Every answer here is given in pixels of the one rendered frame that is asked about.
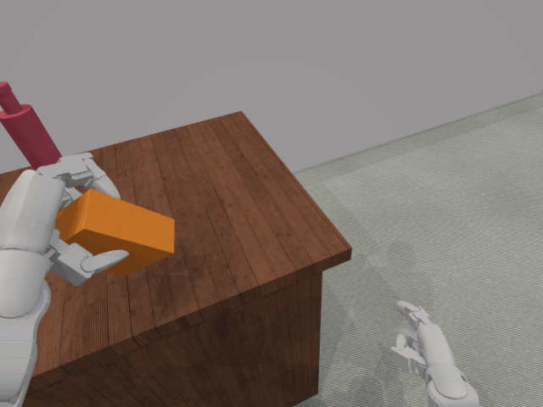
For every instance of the sponge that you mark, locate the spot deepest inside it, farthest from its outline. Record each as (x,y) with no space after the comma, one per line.
(101,223)

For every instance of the table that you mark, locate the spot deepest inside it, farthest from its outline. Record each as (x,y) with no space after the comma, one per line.
(232,318)

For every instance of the left robot hand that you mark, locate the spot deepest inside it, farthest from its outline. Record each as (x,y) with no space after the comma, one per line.
(29,211)

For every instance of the robot left forearm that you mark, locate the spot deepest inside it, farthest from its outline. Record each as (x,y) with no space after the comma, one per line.
(24,299)

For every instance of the robot right forearm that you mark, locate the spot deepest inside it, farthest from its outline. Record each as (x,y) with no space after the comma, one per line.
(447,386)

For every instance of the right robot hand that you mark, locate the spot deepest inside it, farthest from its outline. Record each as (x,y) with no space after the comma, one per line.
(426,348)

